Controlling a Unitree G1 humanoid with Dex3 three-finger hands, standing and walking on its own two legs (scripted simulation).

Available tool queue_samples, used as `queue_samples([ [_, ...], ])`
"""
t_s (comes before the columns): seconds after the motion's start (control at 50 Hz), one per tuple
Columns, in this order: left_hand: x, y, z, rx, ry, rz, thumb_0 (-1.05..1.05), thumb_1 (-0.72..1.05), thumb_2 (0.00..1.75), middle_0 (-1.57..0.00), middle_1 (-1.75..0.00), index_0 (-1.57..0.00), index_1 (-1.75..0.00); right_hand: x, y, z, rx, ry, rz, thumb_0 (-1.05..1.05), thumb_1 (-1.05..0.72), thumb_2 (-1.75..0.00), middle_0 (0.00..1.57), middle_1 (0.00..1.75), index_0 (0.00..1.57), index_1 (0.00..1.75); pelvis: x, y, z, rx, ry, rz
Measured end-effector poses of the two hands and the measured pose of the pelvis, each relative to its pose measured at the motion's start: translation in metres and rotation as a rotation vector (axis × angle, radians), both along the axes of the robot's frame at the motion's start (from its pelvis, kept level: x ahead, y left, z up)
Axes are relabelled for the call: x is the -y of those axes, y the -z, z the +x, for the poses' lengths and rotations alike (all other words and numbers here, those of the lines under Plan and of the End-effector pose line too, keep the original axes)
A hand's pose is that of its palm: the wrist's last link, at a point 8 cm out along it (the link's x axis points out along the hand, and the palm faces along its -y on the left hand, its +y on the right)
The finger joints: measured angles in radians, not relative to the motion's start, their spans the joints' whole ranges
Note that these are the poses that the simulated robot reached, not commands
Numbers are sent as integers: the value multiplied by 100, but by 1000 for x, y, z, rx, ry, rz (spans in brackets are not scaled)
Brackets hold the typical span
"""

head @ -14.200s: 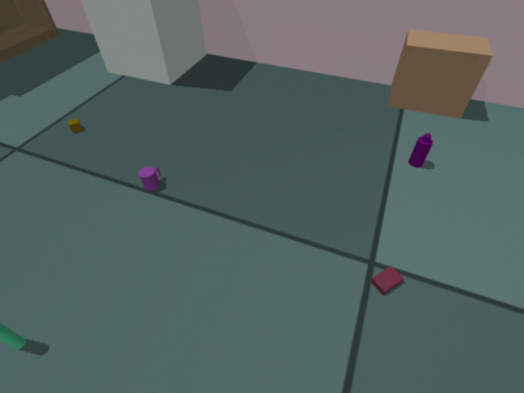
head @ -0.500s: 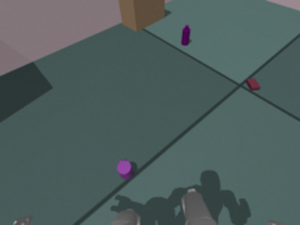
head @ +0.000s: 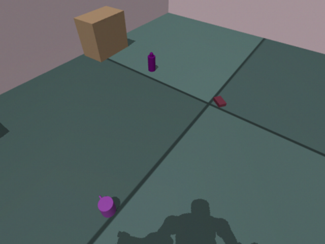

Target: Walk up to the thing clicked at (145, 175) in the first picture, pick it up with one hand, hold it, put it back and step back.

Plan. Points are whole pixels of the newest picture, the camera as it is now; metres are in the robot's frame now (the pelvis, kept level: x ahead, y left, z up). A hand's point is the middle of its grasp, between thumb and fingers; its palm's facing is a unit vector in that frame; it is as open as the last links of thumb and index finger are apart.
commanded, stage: walk up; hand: left
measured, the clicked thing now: (105, 204) +0.47 +0.35 -0.70
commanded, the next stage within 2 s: none
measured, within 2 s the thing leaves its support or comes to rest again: neither
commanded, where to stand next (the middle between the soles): +0.12 +0.01 m, yaw +4 degrees
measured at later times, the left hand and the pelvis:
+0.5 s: hand out of the picture +0.13 +0.26 -0.14, palm faces +0.02 -0.92 -0.40, open 7.3 cm; pelvis +0.02 -0.01 +0.00, yaw +2 degrees
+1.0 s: hand out of the picture +0.10 +0.26 -0.13, palm faces +0.05 -0.93 -0.37, open 7.3 cm; pelvis +0.02 +0.00 +0.02, yaw +3 degrees
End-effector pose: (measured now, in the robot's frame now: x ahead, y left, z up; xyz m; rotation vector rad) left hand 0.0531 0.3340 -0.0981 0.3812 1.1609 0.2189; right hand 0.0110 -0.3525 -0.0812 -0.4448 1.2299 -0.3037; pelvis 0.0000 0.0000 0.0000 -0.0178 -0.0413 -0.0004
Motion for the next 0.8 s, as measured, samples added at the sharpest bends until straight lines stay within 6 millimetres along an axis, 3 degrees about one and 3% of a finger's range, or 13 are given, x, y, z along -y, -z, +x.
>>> queue_samples([
  [0.08, 15, -4, 2, 12, -19, 36, 0, 91, 90, -21, -30, -21, -30, 2, 22, 15, -4, 20, 37, 0, -91, -90, 20, 30, 20, 30, 9, 3, 3, 10, 5, -11],
  [0.22, 26, -7, 26, 42, -31, 30, 1, 90, 90, -21, -31, -21, -30, -29, 44, 45, -4, -18, 146, 0, -91, -90, 20, 30, 20, 29, 9, 3, 17, 3, -17, -1],
  [0.32, 22, 1, 52, 62, -36, 16, 1, 90, 90, -21, -31, -21, -30, -51, 48, 64, -3, -48, 176, 0, -91, -90, 20, 30, 20, 30, 3, 6, 21, -5, -27, 33],
  [0.42, 26, 3, 67, 70, -35, 4, 1, 91, 90, -21, -30, -21, -30, -58, 43, 88, 20, -70, 188, 0, -90, -90, 20, 30, 21, 30, 5, 2, 23, -18, -33, 14],
  [0.62, 30, -2, 58, 32, -42, -4, 1, 91, 90, -21, -30, -21, -30, -53, 29, 130, 88, -92, 175, 0, -91, -90, 20, 30, 21, 30, 5, -8, 19, -11, -46, 18],
  [0.8, 30, -7, 40, -13, -71, -17, 1, 91, 90, -21, -30, -21, -30, -55, 18, 133, 69, -100, 183, 0, -91, -90, 20, 30, 20, 30, 6, -18, 18, -7, -52, 14],
])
